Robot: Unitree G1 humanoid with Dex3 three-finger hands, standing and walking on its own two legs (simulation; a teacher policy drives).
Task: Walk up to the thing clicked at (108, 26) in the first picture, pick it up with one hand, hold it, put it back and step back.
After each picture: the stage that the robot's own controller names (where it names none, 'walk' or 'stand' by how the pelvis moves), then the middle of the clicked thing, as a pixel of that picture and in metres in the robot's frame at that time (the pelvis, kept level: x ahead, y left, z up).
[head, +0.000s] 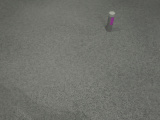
stand; (110, 21) +1.58 -0.39 -0.65
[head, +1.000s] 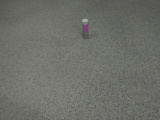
walk; (85, 29) +1.51 +0.03 -0.62
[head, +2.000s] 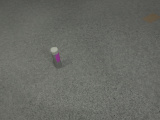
walk; (56, 58) +1.01 +0.29 -0.65
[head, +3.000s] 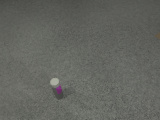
walk; (57, 89) +0.66 +0.25 -0.65
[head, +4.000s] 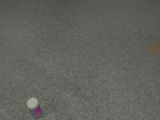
walk; (35, 109) +0.45 +0.27 -0.62
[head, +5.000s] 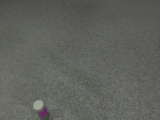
stand; (42, 111) +0.47 +0.31 -0.62
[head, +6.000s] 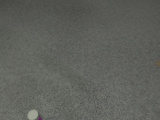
stand; out of the picture +0.43 +0.33 -0.65
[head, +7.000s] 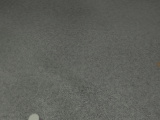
stand; out of the picture +0.40 +0.32 -0.65
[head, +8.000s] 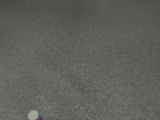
stand; out of the picture +0.42 +0.32 -0.66
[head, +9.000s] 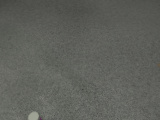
stand; out of the picture +0.41 +0.32 -0.66
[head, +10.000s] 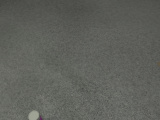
stand; out of the picture +0.41 +0.32 -0.66
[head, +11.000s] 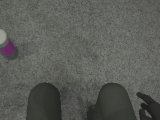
go down; (5, 46) +0.48 +0.33 -0.34
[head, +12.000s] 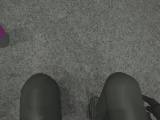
go down; out of the picture +0.50 +0.35 -0.26
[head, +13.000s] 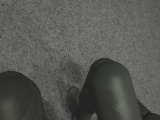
close in; out of the picture +0.47 +0.38 -0.18
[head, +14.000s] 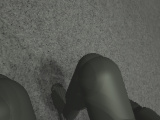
close; out of the picture +0.46 +0.40 -0.16
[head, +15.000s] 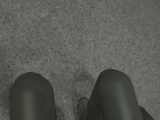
lift; out of the picture +0.37 +0.34 -0.08
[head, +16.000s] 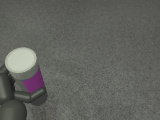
hold; (31, 82) +0.32 +0.17 +0.05
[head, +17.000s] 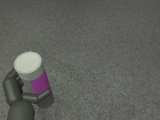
hold; (38, 84) +0.32 +0.15 +0.02
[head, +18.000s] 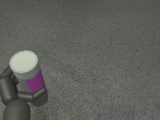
hold; (33, 83) +0.32 +0.17 +0.02
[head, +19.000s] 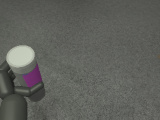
crouch; (30, 78) +0.34 +0.18 +0.04
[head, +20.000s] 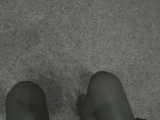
crouch; out of the picture +0.47 +0.34 -0.06
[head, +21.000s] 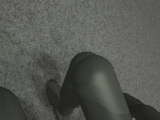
lower; out of the picture +0.45 +0.37 -0.17
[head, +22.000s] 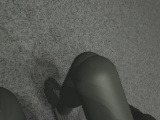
lower; out of the picture +0.46 +0.39 -0.17
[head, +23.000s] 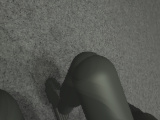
lower; out of the picture +0.46 +0.38 -0.17
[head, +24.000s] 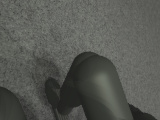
lower; out of the picture +0.46 +0.38 -0.17
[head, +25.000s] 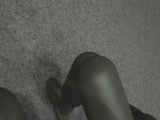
loosen; out of the picture +0.47 +0.39 -0.16
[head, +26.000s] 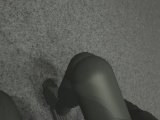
withdraw; out of the picture +0.47 +0.38 -0.18
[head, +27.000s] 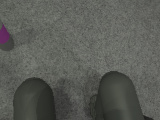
walk; out of the picture +0.52 +0.32 -0.26
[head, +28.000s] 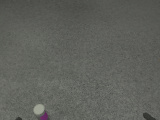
stand; (42, 116) +0.46 +0.26 -0.59
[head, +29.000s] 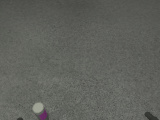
stand; (41, 114) +0.46 +0.27 -0.60
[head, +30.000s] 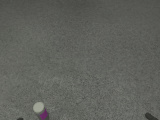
stand; (42, 113) +0.45 +0.27 -0.60
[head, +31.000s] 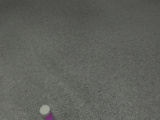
stand; (47, 116) +0.48 +0.27 -0.65
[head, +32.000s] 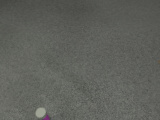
stand; (44, 118) +0.44 +0.29 -0.66
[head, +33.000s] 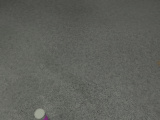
walk; (43, 119) +0.43 +0.29 -0.66
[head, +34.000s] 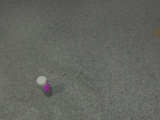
walk; (45, 87) +0.60 +0.32 -0.64
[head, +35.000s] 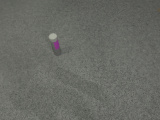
walk; (55, 45) +0.97 +0.26 -0.63
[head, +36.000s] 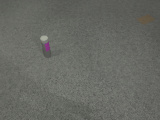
stand; (46, 47) +1.08 +0.29 -0.64
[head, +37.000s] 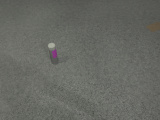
stand; (53, 54) +1.06 +0.27 -0.66
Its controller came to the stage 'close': yes
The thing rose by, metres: 0.68
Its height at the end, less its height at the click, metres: +0.00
